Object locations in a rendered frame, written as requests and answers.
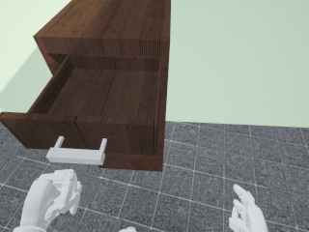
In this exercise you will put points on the drawer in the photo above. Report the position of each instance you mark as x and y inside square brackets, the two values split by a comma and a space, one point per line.
[91, 97]

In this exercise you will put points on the robot right hand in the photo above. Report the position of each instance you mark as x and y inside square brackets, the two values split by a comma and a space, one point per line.
[252, 217]

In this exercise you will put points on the handle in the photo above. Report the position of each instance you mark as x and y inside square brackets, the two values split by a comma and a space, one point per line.
[80, 156]

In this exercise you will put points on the cabinet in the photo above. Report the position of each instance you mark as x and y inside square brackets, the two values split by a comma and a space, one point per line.
[127, 28]

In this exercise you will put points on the robot left hand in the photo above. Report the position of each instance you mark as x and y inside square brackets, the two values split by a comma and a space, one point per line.
[59, 187]

